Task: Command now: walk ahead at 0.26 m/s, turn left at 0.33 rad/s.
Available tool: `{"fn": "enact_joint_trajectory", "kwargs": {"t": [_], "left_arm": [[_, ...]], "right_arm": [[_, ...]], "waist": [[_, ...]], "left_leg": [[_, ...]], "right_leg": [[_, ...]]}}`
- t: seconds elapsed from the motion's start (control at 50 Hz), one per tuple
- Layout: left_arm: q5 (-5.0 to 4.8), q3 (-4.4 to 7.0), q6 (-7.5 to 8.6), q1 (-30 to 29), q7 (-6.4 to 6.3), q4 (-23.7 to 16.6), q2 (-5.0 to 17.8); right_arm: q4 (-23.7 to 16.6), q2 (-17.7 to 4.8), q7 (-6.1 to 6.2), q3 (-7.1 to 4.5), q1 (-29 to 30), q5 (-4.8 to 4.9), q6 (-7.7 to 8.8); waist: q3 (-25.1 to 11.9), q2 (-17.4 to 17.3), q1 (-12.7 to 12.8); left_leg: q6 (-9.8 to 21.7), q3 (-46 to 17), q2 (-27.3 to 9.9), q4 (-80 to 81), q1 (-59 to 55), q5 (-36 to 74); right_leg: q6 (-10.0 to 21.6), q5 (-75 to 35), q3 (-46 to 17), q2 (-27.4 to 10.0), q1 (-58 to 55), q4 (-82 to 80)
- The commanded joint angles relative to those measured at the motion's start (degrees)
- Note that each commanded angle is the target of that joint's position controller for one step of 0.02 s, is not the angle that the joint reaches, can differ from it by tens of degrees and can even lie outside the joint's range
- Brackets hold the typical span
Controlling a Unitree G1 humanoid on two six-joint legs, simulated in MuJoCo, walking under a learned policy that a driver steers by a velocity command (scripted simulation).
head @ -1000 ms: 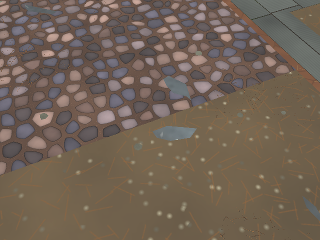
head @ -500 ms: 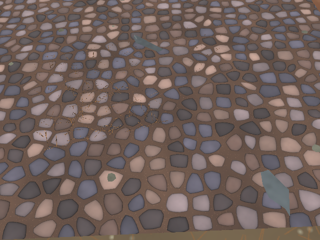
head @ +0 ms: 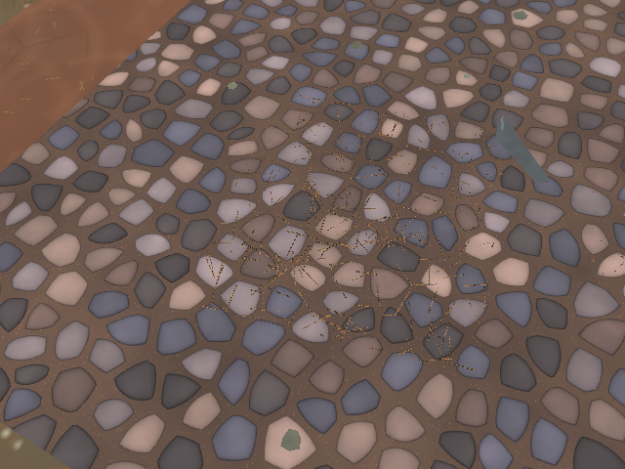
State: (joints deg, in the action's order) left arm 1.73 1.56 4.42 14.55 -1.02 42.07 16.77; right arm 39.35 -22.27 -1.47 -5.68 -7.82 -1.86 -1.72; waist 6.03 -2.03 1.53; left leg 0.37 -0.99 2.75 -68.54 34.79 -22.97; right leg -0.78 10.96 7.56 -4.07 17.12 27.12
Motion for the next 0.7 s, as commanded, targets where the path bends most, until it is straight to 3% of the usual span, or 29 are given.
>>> {"fn": "enact_joint_trajectory", "kwargs": {"t": [0.02,0.04,0.08,0.12,0.16,0.18,0.2,0.22,0.24,0.26,0.28,0.3,0.34,0.4,0.46,0.5,0.52,0.54,0.56,0.58,0.62,0.66,0.7], "left_arm": [[-0.34,1.32,1.6,-1.0,1.11,-1.79,6.37],[-0.57,1.24,1.52,-2.81,1.63,-1.79,6.09],[-1.59,1.12,1.01,-1.25,2.45,-0.28,5.81],[-2.26,1.83,0.18,0.41,2.77,0.72,7.58],[-2.1,2.56,-0.76,3.86,2.72,1.51,8.56],[-1.78,2.33,-1.11,7.12,2.66,0.7,6.9],[-2.68,1.27,-2.14,14.38,1.84,-0.02,2.39],[-2.17,2.13,-4.01,14.26,0.87,1.1,5.3],[-1.58,2.77,-4.98,12.29,0.71,0.52,6.42],[-1.27,3.24,-5.65,10.31,0.68,0.33,6.5],[-1.07,3.56,-6.27,9.51,0.76,0.17,6.31],[-0.76,3.71,-7.04,10.07,0.92,0.37,5.83],[-1.04,3.78,-8.18,9.25,1.28,-0.57,4.42],[-1.34,3.14,-9.21,5.18,2.56,-3.24,2.02],[-1.55,3.39,-9.45,2.57,3.67,-5.43,3.04],[-1.61,3.59,-9.12,3.23,4.0,-5.88,3.15],[-1.35,3.99,-8.71,5.15,3.89,-5.12,4.08],[-0.44,4.86,-7.96,6.41,3.2,-4.94,8.12],[-0.29,6.95,-7.57,5.76,2.65,-7.38,17.95],[0.01,7.47,-7.9,8.49,1.98,-6.96,16.87],[-0.54,6.11,-8.45,0.51,1.09,-7.98,12.72],[-1.33,5.41,-8.42,-4.31,0.95,-9.58,10.24],[-1.76,5.44,-8.1,-1.86,1.33,-9.11,10.15]], "right_arm": [[-3.46,4.46,-1.28,2.39,-7.71,-0.33,0.12],[-2.95,4.66,-1.39,2.91,-7.7,-0.07,0.42],[-2.18,4.56,-1.3,3.65,-5.42,-0.15,0.69],[-2.12,3.36,-0.72,3.82,-3.5,-0.54,1.32],[-1.33,0.71,0.35,3.43,-4.16,-1.29,2.91],[-2.07,-2.78,1.06,2.97,-5.47,-1.81,3.79],[-3.37,-5.94,1.68,2.06,-6.76,-1.14,3.31],[-3.26,-5.17,2.39,1.75,-7.75,1.06,2.37],[-3.57,-2.92,2.98,2.31,-5.77,1.81,1.79],[-3.84,-0.23,3.52,3.12,-2.17,1.64,1.4],[-4.04,1.17,4.09,3.56,0.51,1.35,1.31],[-4.29,1.77,4.49,3.66,2.13,1.07,1.29],[-4.4,2.5,4.66,3.61,2.46,0.46,1.61],[-4.09,2.26,4.32,3.0,2.89,-0.02,2.15],[-3.62,0.44,3.61,1.82,1.44,-0.36,2.13],[-3.44,-1.01,3.15,1.0,1.18,0.17,1.7],[-2.89,-0.91,2.88,0.71,-0.28,0.34,1.33],[-2.38,0.81,2.3,0.8,-3.11,0.36,0.51],[-7.32,3.33,2.7,1.8,0.09,0.56,-0.48],[-8.11,1.84,3.18,1.82,5.07,-0.32,-1.0],[-6.13,1.27,2.9,1.58,1.79,0.99,-0.28],[-3.92,-0.29,2.65,1.04,-1.37,-0.46,0.42],[-3.63,0.26,2.24,1.26,-1.59,-0.29,0.24]], "waist": [[-10.74,10.2,-5.13],[-11.04,10.93,-5.7],[-10.62,11.51,-4.75],[-9.07,9.35,-4.5],[-8.88,5.31,-4.17],[-12.03,-1.57,-3.38],[-20.05,-12.48,-2.05],[-22.14,-11.05,-4.19],[-19.28,-8.47,-3.44],[-15.18,-6.44,-1.76],[-11.82,-7.03,-0.28],[-10.69,-7.35,0.71],[-11.25,-6.17,1.09],[-10.47,-7.47,0.65],[-11.17,-9.14,-0.58],[-11.44,-6.92,0.52],[-11.01,-2.85,1.38],[-6.88,10.85,1.69],[-3.18,24.04,1.42],[-4.45,14.83,4.49],[-3.02,10.57,-0.66],[-6.82,10.53,-1.99],[-9.35,7.09,-1.17]], "left_leg": [[0.79,-3.63,-1.32,14.0,-6.96,7.37],[1.16,-2.15,-0.77,21.01,-12.65,12.17],[1.12,-0.04,-0.44,28.52,-19.04,18.95],[1.3,0.28,-0.77,35.15,-21.65,21.79],[2.21,-0.35,-2.24,42.83,-27.95,27.38],[3.63,-8.26,-13.06,41.68,-34.53,50.74],[11.26,-18.46,-28.39,39.93,-40.77,68.46],[15.4,-17.97,-28.18,40.66,-38.6,66.98],[15.42,-14.6,-26.05,43.14,-35.59,58.25],[13.7,-11.35,-23.2,45.68,-31.79,49.27],[12.33,-8.43,-21.18,47.59,-28.26,44.7],[11.91,-5.62,-20.21,48.69,-25.33,42.35],[11.9,-2.56,-20.09,49.45,-23.2,37.93],[10.49,1.23,-20.3,49.62,-20.94,27.83],[8.88,3.12,-21.86,47.59,-20.45,22.52],[6.16,5.57,-22.2,43.15,-18.75,18.42],[2.82,8.13,-20.38,37.42,-15.1,11.2],[-1.77,12.85,-14.8,24.21,-6.98,-1.38],[-5.77,9.82,-3.74,13.65,7.88,-16.44],[-4.8,0.58,-4.65,5.71,7.06,-14.91],[-3.59,-2.29,-5.93,6.11,5.24,-1.87],[-3.46,-1.27,-4.59,4.74,2.2,3.49],[-3.74,-1.65,-3.73,5.6,1.6,3.89]], "right_leg": [[10.15,-43.17,-9.45,-12.42,-3.02,-9.22],[8.86,-41.05,-6.16,-9.74,0.14,-9.64],[7.73,-35.32,-6.34,-7.45,1.17,-10.25],[6.78,-31.27,-8.76,-6.63,-0.31,-7.81],[4.42,-24.25,-9.74,-3.26,-0.15,-0.6],[2.15,-8.42,-8.23,0.04,3.26,6.95],[0.89,23.61,-4.9,5.53,8.02,20.99],[1.22,29.08,-7.04,6.8,9.68,33.12],[1.25,26.56,-8.14,5.61,12.34,38.55],[0.74,22.95,-8.26,4.1,13.42,39.38],[-0.13,20.33,-8.17,3.19,13.16,38.91],[-1.09,18.47,-7.31,3.13,11.48,39.65],[-1.75,16.33,-6.29,3.0,9.27,38.56],[-0.61,13.25,-5.74,1.32,5.74,27.87],[1.01,12.38,-3.31,2.03,0.84,19.13],[2.39,9.07,-1.18,3.32,-4.47,10.74],[3.5,6.22,-2.91,4.35,-9.08,4.76],[5.71,3.8,-16.77,-2.7,-10.22,-7.44],[13.58,-12.44,-42.85,-17.56,-7.96,-11.93],[17.3,-13.07,-40.52,-17.01,-6.81,-12.12],[14.18,-5.21,-30.18,-8.95,-4.31,-10.4],[12.45,-13.68,-26.0,-4.5,-5.98,-7.78],[12.36,-17.93,-26.78,-4.08,-8.74,-6.27]]}}
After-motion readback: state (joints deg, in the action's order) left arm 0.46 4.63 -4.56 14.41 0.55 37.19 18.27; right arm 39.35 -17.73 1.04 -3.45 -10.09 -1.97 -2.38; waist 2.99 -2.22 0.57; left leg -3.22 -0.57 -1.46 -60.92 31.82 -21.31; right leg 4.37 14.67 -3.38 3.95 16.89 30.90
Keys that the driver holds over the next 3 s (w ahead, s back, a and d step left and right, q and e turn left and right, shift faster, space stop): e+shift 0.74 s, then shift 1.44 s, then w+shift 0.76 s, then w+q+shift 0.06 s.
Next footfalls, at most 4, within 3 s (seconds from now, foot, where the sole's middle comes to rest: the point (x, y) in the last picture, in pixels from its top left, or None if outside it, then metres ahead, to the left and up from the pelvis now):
0.18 left None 0.22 0.09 -0.77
0.54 right None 0.10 -0.12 -0.77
1.04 left None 0.22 0.03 -0.77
1.34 right None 0.04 -0.11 -0.77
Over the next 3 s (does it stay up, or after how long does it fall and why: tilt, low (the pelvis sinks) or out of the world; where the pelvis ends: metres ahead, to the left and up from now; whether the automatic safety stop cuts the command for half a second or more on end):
stays up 0.45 -0.27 -0.03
